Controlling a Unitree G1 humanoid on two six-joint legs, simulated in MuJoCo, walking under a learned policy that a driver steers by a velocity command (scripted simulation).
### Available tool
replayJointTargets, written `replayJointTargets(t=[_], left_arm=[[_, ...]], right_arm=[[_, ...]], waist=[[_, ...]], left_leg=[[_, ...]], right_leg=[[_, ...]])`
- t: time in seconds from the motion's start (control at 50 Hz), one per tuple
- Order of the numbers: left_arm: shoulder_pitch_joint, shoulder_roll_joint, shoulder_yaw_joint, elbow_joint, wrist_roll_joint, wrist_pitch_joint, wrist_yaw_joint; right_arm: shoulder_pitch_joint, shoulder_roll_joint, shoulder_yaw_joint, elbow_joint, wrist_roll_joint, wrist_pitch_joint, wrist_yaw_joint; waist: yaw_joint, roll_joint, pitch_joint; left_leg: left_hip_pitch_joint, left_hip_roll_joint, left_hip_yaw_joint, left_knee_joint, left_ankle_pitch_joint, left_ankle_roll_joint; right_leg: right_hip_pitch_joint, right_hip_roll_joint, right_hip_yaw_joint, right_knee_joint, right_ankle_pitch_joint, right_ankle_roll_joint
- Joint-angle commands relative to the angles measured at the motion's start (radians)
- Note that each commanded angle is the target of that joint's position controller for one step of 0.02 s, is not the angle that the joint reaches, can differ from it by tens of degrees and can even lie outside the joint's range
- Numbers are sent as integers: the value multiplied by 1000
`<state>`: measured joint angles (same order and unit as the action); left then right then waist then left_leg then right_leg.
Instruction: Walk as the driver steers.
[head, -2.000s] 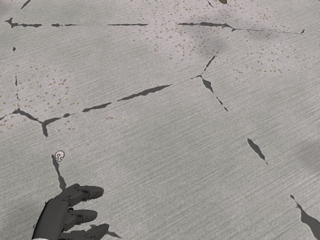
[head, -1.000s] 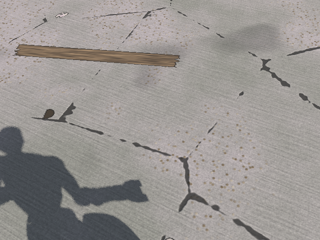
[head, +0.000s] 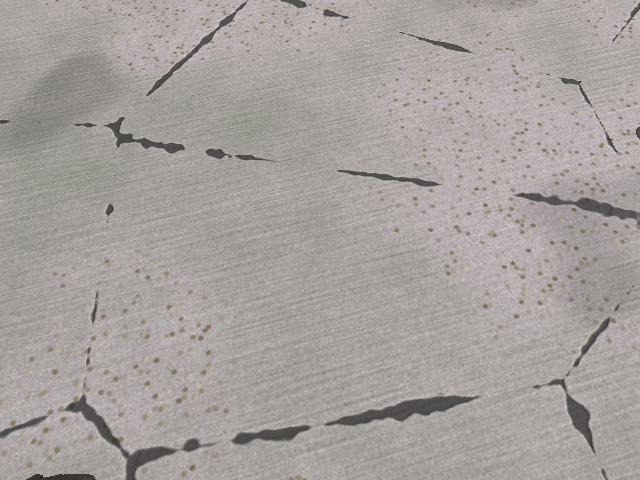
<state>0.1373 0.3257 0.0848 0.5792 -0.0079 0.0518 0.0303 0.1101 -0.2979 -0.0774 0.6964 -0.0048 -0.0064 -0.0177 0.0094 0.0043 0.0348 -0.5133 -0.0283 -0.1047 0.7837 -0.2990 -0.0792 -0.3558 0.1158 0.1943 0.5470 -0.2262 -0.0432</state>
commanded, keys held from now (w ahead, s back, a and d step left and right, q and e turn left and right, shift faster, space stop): shift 0.14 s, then q+shift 0.62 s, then w+q+shift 0.24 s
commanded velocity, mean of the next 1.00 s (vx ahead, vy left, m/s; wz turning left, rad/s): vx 0.09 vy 0.00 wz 0.50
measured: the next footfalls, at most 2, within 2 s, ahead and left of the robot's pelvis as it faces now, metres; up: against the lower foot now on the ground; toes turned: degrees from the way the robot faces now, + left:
left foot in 0.08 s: +0.09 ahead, +0.13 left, +0.00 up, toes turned -7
right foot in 0.40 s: +0.03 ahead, -0.11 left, +0.00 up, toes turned +10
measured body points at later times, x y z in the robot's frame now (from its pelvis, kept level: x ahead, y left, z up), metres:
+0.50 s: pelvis +0.01 +0.00 +0.00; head +0.05 +0.00 +0.45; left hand +0.13 +0.30 -0.09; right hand +0.19 -0.27 -0.09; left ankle +0.01 +0.13 -0.69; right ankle -0.01 -0.11 -0.73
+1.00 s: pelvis +0.05 +0.08 +0.01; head +0.06 +0.13 +0.46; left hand +0.05 +0.42 -0.08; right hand +0.28 -0.12 -0.08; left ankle -0.01 +0.15 -0.73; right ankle +0.18 -0.05 -0.66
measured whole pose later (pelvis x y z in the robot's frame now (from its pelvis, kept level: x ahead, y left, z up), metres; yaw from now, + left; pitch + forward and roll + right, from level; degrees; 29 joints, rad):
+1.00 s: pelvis +0.05 +0.08 +0.01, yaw +35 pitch +2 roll -3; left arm 0.13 0.33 0.09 0.67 0.03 -0.09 -0.03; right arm 0.38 -0.29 -0.06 0.64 0.01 -0.02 0.00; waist -0.03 -0.02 0.02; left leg -0.22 -0.05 -0.10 0.45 -0.27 0.09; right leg -0.57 -0.04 0.05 1.01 -0.26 0.02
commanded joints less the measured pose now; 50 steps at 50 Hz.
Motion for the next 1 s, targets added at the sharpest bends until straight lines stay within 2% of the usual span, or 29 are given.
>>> replayJointTargets(t=[0.02, 0.08, 0.1, 0.12, 0.14, 0.16, 0.2, 0.24, 0.28, 0.32, 0.38, 0.4, 0.42, 0.44, 0.46, 0.48, 0.5, 0.54, 0.6, 0.66, 0.76, 0.8, 0.82, 0.84, 0.86, 0.88, 0.92, 0.98, 1.0], left_arm=[[-18, 137, 29, -64, 6, -10, -6], [-26, 102, 11, -56, -4, -10, -7], [22, 58, -4, -53, 11, -15, -6], [66, 55, -3, -59, 6, -22, -5], [25, 125, 16, -54, 14, -29, 0], [0, 142, 25, -41, 7, -28, 3], [22, 54, 5, -8, 27, -17, 1], [-23, 13, -7, -10, 21, -24, -6], [-48, 25, 2, -10, 1, -36, -4], [-30, 32, 8, 4, -13, -45, -2], [47, 33, 19, 46, -12, -62, -10], [85, 60, 30, 61, -7, -63, -12], [105, 132, 49, 65, 18, -59, -8], [65, 170, 59, 64, 46, -55, -13], [14, 104, 40, 31, 57, -63, -8], [-33, 61, 26, 18, 49, -66, 2], [-75, 50, 23, 13, 33, -67, 9], [-62, 58, 22, 24, 13, -67, 19], [9, 86, 32, 43, 23, -50, 26], [14, 135, 47, 46, 17, -43, 15], [-11, 163, 63, 57, -24, -65, -21], [23, 135, 60, 79, -37, -76, -28], [-5, 69, 36, 55, -12, -84, -33], [-96, -3, 7, -52, 18, -107, -28], [-180, 80, 25, -64, -14, -138, -37], [-186, 113, 33, -71, -37, -159, -48], [-106, 130, 43, -17, 5, -178, -48], [-97, 96, 37, 15, 20, -180, -53], [-30, 31, -4, 58, 112, -107, -76]], right_arm=[[-19, -85, -18, -81, 3, -22, 8], [35, -82, -19, -75, -5, -38, 17], [32, -136, -26, -91, -26, -39, 13], [6, -184, -32, -81, -45, -31, 8], [20, -120, -19, -87, -43, -34, 8], [18, -80, -2, -87, -36, -38, 8], [-34, -48, 14, -79, -5, -35, 13], [-24, -125, -14, -83, 17, -8, 9], [53, -185, -43, -83, 21, 15, 3], [59, -177, -48, -93, 30, 23, -3], [10, -160, -54, -113, 53, 38, -18], [9, -142, -52, -121, 55, 42, -24], [-17, -95, -40, -146, 51, 40, -24], [14, -86, -37, -163, 44, 31, -16], [58, -156, -61, -137, 24, 27, -11], [87, -177, -75, -111, 31, 31, -4], [110, -158, -74, -94, 33, 42, -3], [82, -106, -54, -106, 34, 54, 7], [-5, -74, -31, -161, 41, 54, 25], [-32, -69, -21, -197, 33, 56, 44], [19, -112, -45, -202, 36, 87, 55], [171, -147, -74, -152, 48, 90, 39], [344, -244, -112, -109, 64, 80, 26], [374, -365, -119, -136, 47, 35, 31], [366, -270, -90, -135, 36, -10, 42], [310, -228, -66, -131, 29, -33, 39], [189, -175, -41, -150, 34, -39, 27], [169, -177, -33, -161, 15, -39, -1], [202, -232, -49, -102, -35, -16, 23]], waist=[[20, -183, -153], [-23, -156, -132], [8, -12, -143], [73, 229, -106], [16, 238, -115], [3, 167, -108], [32, 131, -93], [7, 157, -48], [-32, 176, -77], [-31, 193, -111], [18, 183, -154], [25, 150, -181], [24, -26, -158], [-6, -294, -112], [-9, -212, -107], [-35, -138, -104], [-54, -110, -88], [-27, -127, -54], [32, -142, -56], [43, -147, -67], [1, -164, -80], [-69, -83, -171], [-140, 107, -190], [-131, 329, -207], [-177, 170, -167], [-128, 177, -71], [-40, 101, -6], [-20, 94, -17], [-13, 116, -27]], left_leg=[[90, 6, 22, -65, -28, 19], [275, 37, 21, -349, 190, 71], [349, 187, -138, -410, 335, 120], [337, 331, -316, -442, 502, 279], [310, 405, -419, -476, 444, 384], [293, 364, -384, -474, 376, 371], [285, 251, -270, -467, 239, 279], [285, 166, -211, -433, 293, 244], [374, 171, -271, -412, 361, 268], [431, 184, -339, -407, 380, 280], [369, 151, -350, -369, 394, 239], [262, 121, -319, -329, 315, 197], [60, 45, -203, -182, 153, 136], [-107, -68, -29, -23, -220, 78], [-132, 0, -32, 215, -309, 35], [-126, 17, -24, 318, -264, 22], [-140, 30, -8, 366, -204, 4], [-196, 62, 32, 378, -104, -24], [-198, 90, 94, 259, -47, -38], [-108, 108, 132, 118, -45, -17], [106, 66, 210, -117, -11, 58], [409, -5, 223, -235, -7, 137], [655, 105, -19, -320, -75, 242], [765, 363, -717, -538, -514, 474], [718, 407, -772, -640, -738, 485], [631, 391, -708, -649, -705, 446], [448, 292, -493, -612, -453, 362], [332, 185, -332, -611, -251, 325], [264, 100, -239, -592, -224, 292]], right_leg=[[113, -263, 271, -98, 256, -165], [72, -206, 269, -41, 195, -103], [22, -127, 188, 79, -4, -41], [-73, 14, 27, 208, -288, 26], [-103, -26, -1, 378, -412, 77], [-88, -46, 20, 460, -385, 99], [-53, -101, -20, 384, -313, 141], [-25, -81, -106, 213, -271, 151], [-34, -38, -131, 131, -260, 145], [-24, -30, -115, 48, -223, 128], [143, -31, -128, -175, -38, 85], [277, -92, -106, -202, 36, 59], [365, -253, 36, -206, 112, -27], [346, -447, 231, -246, 337, -167], [324, -524, 226, -234, 482, -228], [307, -479, 135, -215, 508, -202], [306, -418, 47, -196, 496, -162], [324, -374, -64, -189, 559, -144], [368, -378, -132, -199, 541, -165], [355, -413, -183, -199, 519, -165], [303, -433, -287, -88, 537, -96], [164, -386, -358, 104, 271, -32], [-112, -299, -408, 405, -64, 29], [-544, -97, -260, 674, -445, 76], [-630, -129, -74, 753, -373, 49], [-638, -151, -69, 725, -294, 19], [-486, -195, -75, 555, -154, 19], [-321, -147, -128, 408, 65, 76], [-261, -153, -185, 415, 68, 103]])
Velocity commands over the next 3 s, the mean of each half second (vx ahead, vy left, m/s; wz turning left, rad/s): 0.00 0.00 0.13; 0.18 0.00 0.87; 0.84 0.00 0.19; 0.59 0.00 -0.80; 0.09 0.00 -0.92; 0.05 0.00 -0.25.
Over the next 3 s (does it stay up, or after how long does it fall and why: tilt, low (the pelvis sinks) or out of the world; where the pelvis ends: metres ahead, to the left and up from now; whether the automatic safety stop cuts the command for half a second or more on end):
stays up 0.80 0.55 0.00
